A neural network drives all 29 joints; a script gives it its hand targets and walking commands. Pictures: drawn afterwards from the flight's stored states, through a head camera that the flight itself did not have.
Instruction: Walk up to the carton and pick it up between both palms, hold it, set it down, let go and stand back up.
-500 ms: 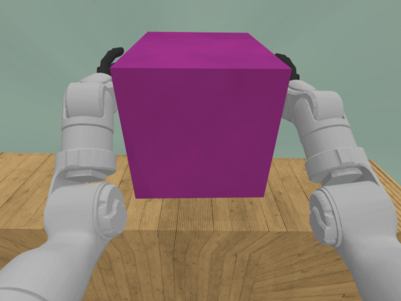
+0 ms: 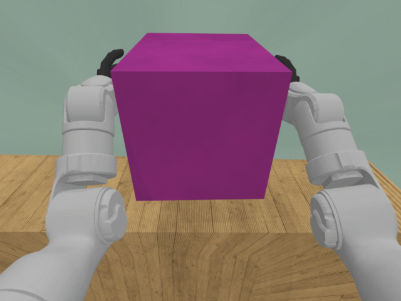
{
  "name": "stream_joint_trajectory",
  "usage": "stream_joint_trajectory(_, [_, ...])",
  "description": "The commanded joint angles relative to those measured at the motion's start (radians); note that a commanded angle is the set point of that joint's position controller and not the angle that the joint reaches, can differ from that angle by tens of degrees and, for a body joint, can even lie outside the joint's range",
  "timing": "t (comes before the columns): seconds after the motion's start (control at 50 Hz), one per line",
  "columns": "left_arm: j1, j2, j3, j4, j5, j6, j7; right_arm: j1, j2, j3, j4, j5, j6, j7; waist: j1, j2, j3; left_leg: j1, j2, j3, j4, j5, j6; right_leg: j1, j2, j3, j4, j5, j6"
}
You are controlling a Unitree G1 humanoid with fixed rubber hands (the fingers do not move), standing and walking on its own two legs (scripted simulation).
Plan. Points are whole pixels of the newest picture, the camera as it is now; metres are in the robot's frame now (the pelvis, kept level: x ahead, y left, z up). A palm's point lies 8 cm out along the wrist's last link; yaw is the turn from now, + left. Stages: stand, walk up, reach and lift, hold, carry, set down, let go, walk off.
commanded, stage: hold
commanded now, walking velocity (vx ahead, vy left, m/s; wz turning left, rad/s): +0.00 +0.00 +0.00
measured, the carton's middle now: (199, 106) +0.40 +0.01 +0.29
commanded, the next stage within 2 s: none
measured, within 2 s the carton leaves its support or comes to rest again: neither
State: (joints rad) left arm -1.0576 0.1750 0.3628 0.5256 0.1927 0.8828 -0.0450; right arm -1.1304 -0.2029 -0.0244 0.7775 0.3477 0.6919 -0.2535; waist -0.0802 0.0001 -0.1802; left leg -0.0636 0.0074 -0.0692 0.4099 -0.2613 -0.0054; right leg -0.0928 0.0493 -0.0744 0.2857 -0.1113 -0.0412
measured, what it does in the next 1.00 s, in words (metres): stands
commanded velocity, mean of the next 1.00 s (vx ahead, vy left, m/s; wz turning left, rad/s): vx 0.00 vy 0.00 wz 0.00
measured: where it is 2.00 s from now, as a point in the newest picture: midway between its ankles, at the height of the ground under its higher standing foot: outside the picture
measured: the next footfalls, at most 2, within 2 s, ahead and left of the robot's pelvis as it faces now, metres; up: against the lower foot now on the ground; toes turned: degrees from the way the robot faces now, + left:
none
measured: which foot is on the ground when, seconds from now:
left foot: down 0.00-1.00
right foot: down 0.00-1.00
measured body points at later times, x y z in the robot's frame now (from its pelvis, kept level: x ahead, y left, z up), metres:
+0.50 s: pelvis +0.00 +0.00 +0.00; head -0.11 +0.01 +0.44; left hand +0.38 +0.17 +0.34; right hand +0.37 -0.16 +0.34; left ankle -0.02 +0.12 -0.75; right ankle +0.04 -0.09 -0.75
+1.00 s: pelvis +0.00 +0.00 +0.00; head -0.11 +0.01 +0.44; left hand +0.38 +0.17 +0.34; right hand +0.37 -0.16 +0.33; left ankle -0.02 +0.12 -0.75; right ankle +0.04 -0.09 -0.75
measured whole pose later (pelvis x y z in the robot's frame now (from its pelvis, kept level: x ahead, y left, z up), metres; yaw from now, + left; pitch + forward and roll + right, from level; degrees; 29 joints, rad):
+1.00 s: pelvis +0.00 +0.00 +0.00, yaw +1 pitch -5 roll -1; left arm -1.08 0.18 0.36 0.56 0.19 0.87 -0.05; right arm -1.13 -0.20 -0.05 0.78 0.34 0.69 -0.26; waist -0.08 0.00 -0.18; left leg -0.07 0.01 -0.08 0.41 -0.26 -0.01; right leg -0.10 0.05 -0.08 0.29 -0.11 -0.05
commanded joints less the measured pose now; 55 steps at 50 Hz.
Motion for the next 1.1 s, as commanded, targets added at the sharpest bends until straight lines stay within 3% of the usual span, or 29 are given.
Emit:
stream_joint_trajectory(0.0, [-0.76,-0.579,-0.306,-0.122,-0.179,-0.06,-0.134,-0.882,0.647,0.189,-0.288,0.194,-0.023,0.135,0.0,0.055,-0.261,-0.263,-0.041,0.004,-0.101,0.202,-0.034,0.348,0.0,0.1,0.033,0.219,0.041])
stream_joint_trajectory(0.04, [-0.754,-0.601,-0.328,-0.104,-0.176,-0.05,-0.139,-0.869,0.605,0.163,-0.262,0.19,-0.022,0.139,-0.02,0.103,-0.228,-0.27,-0.033,-0.002,-0.107,0.194,-0.053,0.333,0.004,0.099,0.031,0.205,0.026])
stream_joint_trajectory(0.06, [-0.729,-0.608,-0.322,-0.095,-0.177,-0.045,-0.141,-0.9,0.608,0.179,-0.308,0.189,-0.032,0.141,-0.002,0.087,-0.246,-0.28,-0.031,0.0,-0.109,0.191,-0.046,0.353,0.004,0.098,0.031,0.208,0.027])
stream_joint_trajectory(0.08, [-0.752,-0.6,-0.319,-0.092,-0.178,-0.05,-0.144,-0.873,0.603,0.163,-0.261,0.181,-0.022,0.141,-0.02,0.088,-0.216,-0.291,-0.03,0.0,-0.119,0.164,-0.046,0.352,0.0,0.101,0.031,0.197,0.029])
stream_joint_trajectory(0.12, [-0.77,-0.597,-0.321,-0.13,-0.182,-0.054,-0.147,-0.858,0.608,0.162,-0.255,0.178,-0.021,0.144,-0.019,0.078,-0.237,-0.292,-0.024,-0.004,-0.122,0.18,-0.049,0.371,0.003,0.096,0.042,0.206,0.029])
stream_joint_trajectory(0.14, [-0.753,-0.61,-0.333,-0.142,-0.187,-0.052,-0.142,-0.879,0.611,0.174,-0.285,0.192,-0.029,0.149,-0.007,0.092,-0.274,-0.273,-0.025,-0.005,-0.116,0.207,-0.054,0.376,0.007,0.096,0.043,0.221,0.025])
stream_joint_trajectory(0.18, [-0.756,-0.568,-0.28,-0.117,-0.163,-0.054,-0.134,-0.908,0.637,0.198,-0.283,0.196,-0.027,0.151,0.027,0.035,-0.269,-0.276,-0.039,0.004,-0.11,0.21,-0.033,0.368,0.004,0.096,0.033,0.21,0.038])
stream_joint_trajectory(0.22, [-0.75,-0.575,-0.278,-0.078,-0.164,-0.057,-0.135,-0.909,0.643,0.179,-0.271,0.175,-0.032,0.159,0.024,0.027,-0.246,-0.314,-0.03,0.005,-0.136,0.122,-0.018,0.365,0.005,0.1,0.029,0.147,0.038])
stream_joint_trajectory(0.24, [-0.77,-0.584,-0.3,-0.093,-0.179,-0.064,-0.137,-0.891,0.637,0.157,-0.254,0.167,-0.031,0.158,0.0,0.048,-0.243,-0.312,-0.028,0.002,-0.137,0.116,-0.023,0.354,0.002,0.104,0.03,0.144,0.034])
stream_joint_trajectory(0.28, [-0.773,-0.594,-0.295,-0.061,-0.176,-0.06,-0.135,-0.925,0.633,0.151,-0.268,0.162,-0.042,0.162,0.009,0.054,-0.238,-0.318,-0.024,0.005,-0.136,0.116,-0.025,0.345,0.003,0.1,0.026,0.141,0.028])
stream_joint_trajectory(0.32, [-0.786,-0.609,-0.316,-0.06,-0.186,-0.068,-0.135,-0.912,0.614,0.131,-0.226,0.159,-0.04,0.16,-0.016,0.082,-0.23,-0.304,-0.021,-0.006,-0.134,0.122,-0.034,0.332,0.007,0.098,0.025,0.139,0.023])
stream_joint_trajectory(0.36, [-0.76,-0.582,-0.267,0.001,-0.156,-0.066,-0.136,-0.911,0.619,0.139,-0.199,0.146,-0.038,0.16,0.011,0.046,-0.182,-0.323,-0.024,0.001,-0.143,0.094,-0.021,0.333,0.001,0.099,0.018,0.119,0.029])
stream_joint_trajectory(0.38, [-0.767,-0.584,-0.271,-0.009,-0.162,-0.07,-0.142,-0.882,0.614,0.122,-0.176,0.138,-0.035,0.16,-0.008,0.046,-0.191,-0.327,-0.02,-0.002,-0.151,0.078,-0.02,0.342,0.003,0.101,0.022,0.112,0.029])
stream_joint_trajectory(0.4, [-0.774,-0.577,-0.263,-0.008,-0.156,-0.073,-0.146,-0.886,0.615,0.122,-0.167,0.139,-0.037,0.16,0.0,0.051,-0.189,-0.333,-0.022,0.0,-0.152,0.083,-0.022,0.344,0.001,0.1,0.023,0.113,0.027])
stream_joint_trajectory(0.44, [-0.77,-0.568,-0.252,-0.016,-0.162,-0.077,-0.15,-0.931,0.639,0.155,-0.231,0.156,-0.049,0.159,0.025,0.032,-0.244,-0.318,-0.032,0.003,-0.131,0.119,-0.012,0.366,-0.004,0.104,0.024,0.137,0.036])
stream_joint_trajectory(0.46, [-0.771,-0.55,-0.229,0.014,-0.148,-0.076,-0.149,-0.928,0.641,0.155,-0.206,0.161,-0.044,0.157,0.032,0.025,-0.22,-0.316,-0.033,0.006,-0.137,0.108,-0.006,0.359,-0.003,0.103,0.018,0.119,0.037])
stream_joint_trajectory(0.5, [-0.797,-0.549,-0.243,-0.003,-0.162,-0.085,-0.144,-0.933,0.667,0.158,-0.221,0.164,-0.048,0.155,0.028,0.019,-0.253,-0.308,-0.037,0.006,-0.127,0.125,-0.005,0.356,-0.003,0.103,0.021,0.131,0.044])
stream_joint_trajectory(0.56, [-0.791,-0.602,-0.313,-0.047,-0.198,-0.082,-0.149,-0.919,0.628,0.131,-0.252,0.165,-0.053,0.144,-0.028,0.078,-0.264,-0.285,-0.032,0.001,-0.111,0.179,-0.04,0.342,0.001,0.1,0.028,0.2,0.029])
stream_joint_trajectory(0.58, [-0.773,-0.609,-0.325,-0.078,-0.207,-0.08,-0.146,-0.915,0.626,0.16,-0.282,0.187,-0.055,0.14,-0.019,0.088,-0.306,-0.264,-0.038,0.001,-0.092,0.223,-0.045,0.367,-0.001,0.104,0.032,0.243,0.03])
stream_joint_trajectory(0.68, [-0.744,-0.556,-0.259,-0.034,-0.163,-0.072,-0.15,-0.901,0.629,0.167,-0.272,0.179,-0.037,0.129,0.002,0.04,-0.255,-0.282,-0.048,0.004,-0.11,0.16,-0.019,0.363,-0.015,0.109,0.016,0.191,0.049])
stream_joint_trajectory(0.7, [-0.716,-0.568,-0.269,-0.021,-0.166,-0.067,-0.153,-0.923,0.637,0.173,-0.317,0.18,-0.047,0.128,0.006,0.032,-0.262,-0.293,-0.044,0.001,-0.109,0.159,-0.017,0.377,-0.009,0.102,0.018,0.2,0.046])
stream_joint_trajectory(0.8, [-0.786,-0.579,-0.316,-0.123,-0.204,-0.082,-0.143,-0.913,0.656,0.184,-0.335,0.195,-0.041,0.128,-0.006,0.051,-0.298,-0.286,-0.041,0.001,-0.101,0.187,-0.024,0.373,-0.002,0.1,0.035,0.212,0.046])
stream_joint_trajectory(0.88, [-0.735,-0.57,-0.286,-0.049,-0.181,-0.069,-0.145,-0.899,0.649,0.172,-0.313,0.174,-0.034,0.127,0.004,0.031,-0.261,-0.286,-0.045,0.007,-0.11,0.136,-0.013,0.357,-0.012,0.106,0.021,0.172,0.052])
stream_joint_trajectory(0.9, [-0.76,-0.576,-0.305,-0.08,-0.181,-0.072,-0.147,-0.872,0.637,0.154,-0.276,0.171,-0.028,0.125,-0.02,0.062,-0.25,-0.279,-0.04,0.0,-0.118,0.14,-0.027,0.347,-0.009,0.104,0.022,0.165,0.044])
stream_joint_trajectory(0.96, [-0.756,-0.591,-0.304,-0.064,-0.178,-0.062,-0.153,-0.928,0.624,0.167,-0.312,0.178,-0.036,0.128,-0.004,0.08,-0.255,-0.3,-0.039,-0.002,-0.116,0.138,-0.027,0.358,-0.008,0.1,0.023,0.167,0.041])
stream_joint_trajectory(1.0, [-0.776,-0.572,-0.286,-0.087,-0.177,-0.072,-0.146,-0.917,0.65,0.168,-0.292,0.173,-0.031,0.13,0.003,0.035,-0.276,-0.293,-0.038,0.001,-0.12,0.141,-0.022,0.369,-0.005,0.099,0.031,0.167,0.048])
stream_joint_trajectory(1.02, [-0.762,-0.581,-0.291,-0.074,-0.183,-0.067,-0.144,-0.924,0.647,0.166,-0.305,0.18,-0.034,0.131,0.004,0.045,-0.274,-0.292,-0.037,-0.003,-0.115,0.146,-0.023,0.363,-0.008,0.104,0.029,0.166,0.044])
stream_joint_trajectory(1.06, [-0.769,-0.55,-0.249,-0.031,-0.153,-0.063,-0.149,-0.892,0.632,0.149,-0.223,0.162,-0.023,0.133,0.001,0.035,-0.211,-0.308,-0.038,0.005,-0.133,0.102,-0.017,0.353,-0.009,0.104,0.022,0.132,0.047])
stream_joint_trajectory(1.08, [-0.778,-0.543,-0.235,-0.042,-0.149,-0.068,-0.152,-0.916,0.661,0.168,-0.254,0.162,-0.032,0.136,0.031,0.012,-0.226,-0.326,-0.039,0.01,-0.134,0.105,-0.006,0.371,-0.006,0.098,0.029,0.129,0.051])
